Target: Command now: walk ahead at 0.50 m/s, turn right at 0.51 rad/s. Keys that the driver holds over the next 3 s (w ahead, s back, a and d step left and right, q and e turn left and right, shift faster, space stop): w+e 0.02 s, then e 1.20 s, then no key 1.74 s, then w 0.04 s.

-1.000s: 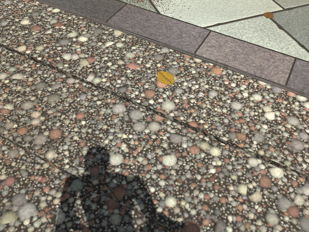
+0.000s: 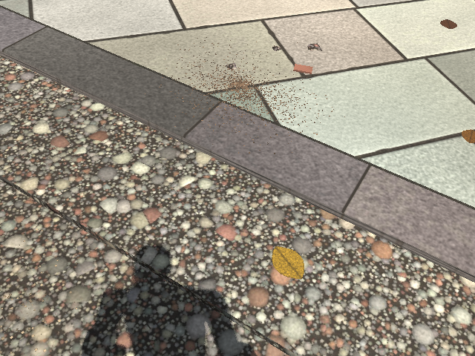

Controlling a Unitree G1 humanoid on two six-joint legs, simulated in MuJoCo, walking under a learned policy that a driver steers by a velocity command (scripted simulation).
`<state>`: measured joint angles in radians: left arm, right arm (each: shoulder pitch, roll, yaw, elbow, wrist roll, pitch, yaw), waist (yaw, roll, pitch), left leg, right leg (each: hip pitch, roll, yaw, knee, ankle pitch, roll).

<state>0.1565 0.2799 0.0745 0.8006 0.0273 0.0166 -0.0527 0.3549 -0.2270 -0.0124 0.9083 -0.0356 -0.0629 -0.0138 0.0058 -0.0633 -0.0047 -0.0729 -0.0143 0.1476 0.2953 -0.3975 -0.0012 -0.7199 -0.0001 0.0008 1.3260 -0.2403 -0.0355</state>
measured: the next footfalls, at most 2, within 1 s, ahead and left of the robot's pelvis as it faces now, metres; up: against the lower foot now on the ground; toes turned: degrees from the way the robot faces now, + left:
right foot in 0.24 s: +0.27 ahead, -0.10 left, +0.01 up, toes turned -12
left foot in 0.78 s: +0.34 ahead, +0.06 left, +0.01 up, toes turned -33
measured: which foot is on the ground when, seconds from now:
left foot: down 0.00-0.24, up 0.26-0.76, down 0.78-1.00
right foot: up 0.00-0.22, down 0.24-0.78, up 0.80-1.00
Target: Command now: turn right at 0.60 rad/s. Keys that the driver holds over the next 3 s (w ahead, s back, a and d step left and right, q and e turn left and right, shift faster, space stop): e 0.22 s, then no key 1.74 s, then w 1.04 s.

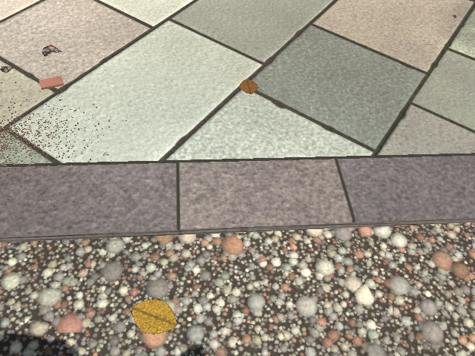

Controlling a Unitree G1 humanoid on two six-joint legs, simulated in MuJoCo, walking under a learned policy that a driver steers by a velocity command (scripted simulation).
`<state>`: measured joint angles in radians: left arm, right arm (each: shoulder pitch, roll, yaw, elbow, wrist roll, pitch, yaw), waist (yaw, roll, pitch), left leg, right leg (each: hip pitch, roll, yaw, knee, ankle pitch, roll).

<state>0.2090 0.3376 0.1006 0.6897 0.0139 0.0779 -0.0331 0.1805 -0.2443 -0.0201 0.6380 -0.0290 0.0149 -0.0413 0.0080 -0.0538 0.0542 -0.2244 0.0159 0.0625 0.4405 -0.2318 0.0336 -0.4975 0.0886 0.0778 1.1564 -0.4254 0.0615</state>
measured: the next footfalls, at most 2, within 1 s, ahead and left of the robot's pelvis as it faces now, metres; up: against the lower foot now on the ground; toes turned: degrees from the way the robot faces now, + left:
right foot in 0.22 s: +0.01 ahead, -0.12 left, +0.00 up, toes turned -9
left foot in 0.66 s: +0.05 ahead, +0.06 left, +0.00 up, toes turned -14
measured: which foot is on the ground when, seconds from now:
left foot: down 0.00-0.22, up 0.24-0.64, down 0.66-1.00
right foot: up 0.00-0.20, down 0.22-1.00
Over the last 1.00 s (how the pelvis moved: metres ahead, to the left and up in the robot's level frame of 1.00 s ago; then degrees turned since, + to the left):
0.24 0.00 0.02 -37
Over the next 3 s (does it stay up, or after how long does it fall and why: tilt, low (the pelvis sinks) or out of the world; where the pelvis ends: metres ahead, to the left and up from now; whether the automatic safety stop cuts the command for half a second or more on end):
stays up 0.41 -0.14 0.03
